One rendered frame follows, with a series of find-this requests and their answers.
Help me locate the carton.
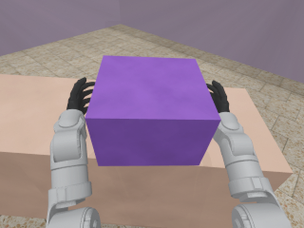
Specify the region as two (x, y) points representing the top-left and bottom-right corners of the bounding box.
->
(85, 55), (221, 166)

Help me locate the robot right hand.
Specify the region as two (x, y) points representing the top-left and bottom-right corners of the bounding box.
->
(206, 80), (230, 113)

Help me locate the robot left upper arm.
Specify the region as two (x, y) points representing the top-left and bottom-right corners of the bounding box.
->
(47, 206), (101, 228)

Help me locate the left robot forearm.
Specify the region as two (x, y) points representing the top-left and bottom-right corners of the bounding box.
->
(46, 109), (92, 228)

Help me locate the robot left hand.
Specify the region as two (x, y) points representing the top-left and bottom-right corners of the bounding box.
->
(66, 77), (95, 115)

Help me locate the right robot forearm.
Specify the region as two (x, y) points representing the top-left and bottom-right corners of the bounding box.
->
(213, 112), (292, 228)

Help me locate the pedestal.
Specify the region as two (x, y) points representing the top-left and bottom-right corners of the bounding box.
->
(0, 74), (293, 228)

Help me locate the robot right upper arm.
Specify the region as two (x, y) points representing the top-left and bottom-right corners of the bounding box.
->
(231, 202), (291, 228)

